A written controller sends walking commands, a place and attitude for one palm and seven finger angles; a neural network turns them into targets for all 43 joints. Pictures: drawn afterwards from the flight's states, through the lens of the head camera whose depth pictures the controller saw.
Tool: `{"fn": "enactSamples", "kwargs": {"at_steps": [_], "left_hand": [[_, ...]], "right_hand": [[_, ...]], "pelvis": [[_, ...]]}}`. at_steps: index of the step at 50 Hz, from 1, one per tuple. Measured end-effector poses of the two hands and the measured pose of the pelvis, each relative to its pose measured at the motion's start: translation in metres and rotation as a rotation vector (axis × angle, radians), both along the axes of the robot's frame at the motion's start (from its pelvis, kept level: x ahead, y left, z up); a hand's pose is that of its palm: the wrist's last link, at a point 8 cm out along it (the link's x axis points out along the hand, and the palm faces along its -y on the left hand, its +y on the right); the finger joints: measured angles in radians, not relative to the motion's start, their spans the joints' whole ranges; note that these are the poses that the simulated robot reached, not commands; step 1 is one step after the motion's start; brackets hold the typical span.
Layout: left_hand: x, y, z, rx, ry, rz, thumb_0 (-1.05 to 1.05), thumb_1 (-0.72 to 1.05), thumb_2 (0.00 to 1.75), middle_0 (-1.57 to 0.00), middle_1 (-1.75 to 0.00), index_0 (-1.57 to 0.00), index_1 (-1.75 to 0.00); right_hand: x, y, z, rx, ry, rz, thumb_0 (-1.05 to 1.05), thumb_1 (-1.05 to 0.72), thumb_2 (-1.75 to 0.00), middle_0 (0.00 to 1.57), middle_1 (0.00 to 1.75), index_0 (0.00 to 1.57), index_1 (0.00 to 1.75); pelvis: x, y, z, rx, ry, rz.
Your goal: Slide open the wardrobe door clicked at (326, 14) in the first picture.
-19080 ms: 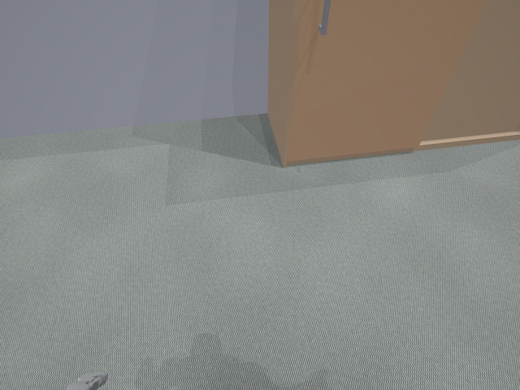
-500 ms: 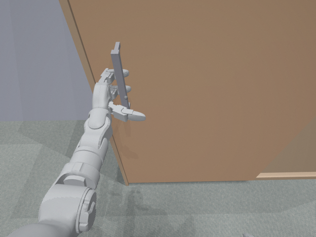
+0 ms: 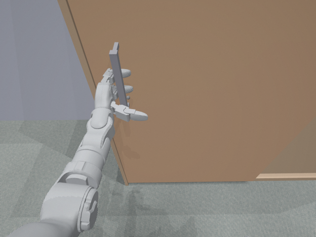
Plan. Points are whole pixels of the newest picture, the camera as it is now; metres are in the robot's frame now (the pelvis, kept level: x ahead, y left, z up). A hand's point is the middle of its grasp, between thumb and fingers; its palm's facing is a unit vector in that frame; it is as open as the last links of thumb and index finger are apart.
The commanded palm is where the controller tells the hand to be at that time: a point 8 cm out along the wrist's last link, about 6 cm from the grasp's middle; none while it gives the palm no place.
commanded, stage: slide the fingers in behind the handle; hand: left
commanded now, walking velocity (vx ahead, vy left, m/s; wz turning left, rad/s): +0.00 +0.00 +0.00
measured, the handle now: (121, 85) +0.50 +0.10 +0.11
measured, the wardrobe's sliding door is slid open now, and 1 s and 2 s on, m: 0.00 0.00 0.00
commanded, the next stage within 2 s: grip the handle and tug to test in 0.30 s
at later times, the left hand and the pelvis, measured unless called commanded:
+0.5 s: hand (124, 98) +0.44 +0.09 +0.12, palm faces +0.00 -1.00 -0.01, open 13.8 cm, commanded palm +0.42 +0.14 +0.12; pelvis +0.00 +0.01 +0.00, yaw +0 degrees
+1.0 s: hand (124, 97) +0.44 +0.09 +0.12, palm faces +0.01 -1.00 +0.00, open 7.0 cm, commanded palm +0.42 +0.13 +0.12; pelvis +0.00 +0.01 +0.00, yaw -1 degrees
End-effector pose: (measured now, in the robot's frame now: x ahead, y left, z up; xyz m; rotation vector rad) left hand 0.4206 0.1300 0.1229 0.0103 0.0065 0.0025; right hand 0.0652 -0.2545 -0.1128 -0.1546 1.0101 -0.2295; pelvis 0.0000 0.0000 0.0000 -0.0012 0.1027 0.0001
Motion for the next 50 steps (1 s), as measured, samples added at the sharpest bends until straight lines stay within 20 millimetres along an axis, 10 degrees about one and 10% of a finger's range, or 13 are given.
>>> {"fn": "enactSamples", "kwargs": {"at_steps": [26, 50], "left_hand": [[0.002, 0.011, -0.003, -0.002, 0.0, -0.001, -0.01, -0.45, 0.32, -0.31, -1.21, -0.3, -1.21], [0.002, 0.01, -0.001, -0.006, -0.006, 0.003, 0.0, 0.51, 0.73, -0.37, -1.32, -0.37, -1.33]], "right_hand": [[0.001, 0.013, 0.001, 0.001, 0.002, -0.01, 0.01, -0.9, -0.9, 0.2, 0.3, 0.2, 0.3], [-0.004, 0.017, 0.0, 0.005, 0.001, -0.012, 0.01, -0.9, -0.9, 0.2, 0.3, 0.2, 0.3]], "pelvis": [[0.002, 0.011, -0.001, -0.007, 0.003, -0.006], [0.0, 0.014, -0.002, -0.009, 0.006, -0.009]]}}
